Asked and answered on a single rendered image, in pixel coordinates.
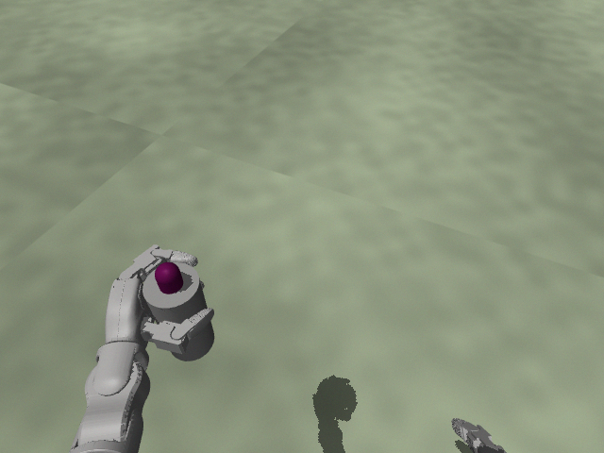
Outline left robot hand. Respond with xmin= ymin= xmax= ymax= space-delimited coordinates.
xmin=105 ymin=244 xmax=214 ymax=354

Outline left robot arm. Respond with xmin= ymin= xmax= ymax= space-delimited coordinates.
xmin=69 ymin=341 xmax=150 ymax=453

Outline right robot hand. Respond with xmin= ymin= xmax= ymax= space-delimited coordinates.
xmin=451 ymin=418 xmax=506 ymax=453

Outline bottle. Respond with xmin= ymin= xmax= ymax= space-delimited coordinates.
xmin=143 ymin=262 xmax=214 ymax=361

